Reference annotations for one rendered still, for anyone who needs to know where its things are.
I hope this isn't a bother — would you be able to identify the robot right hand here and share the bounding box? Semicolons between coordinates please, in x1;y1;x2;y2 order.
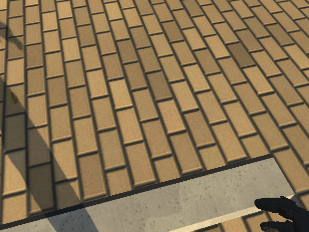
254;195;309;232

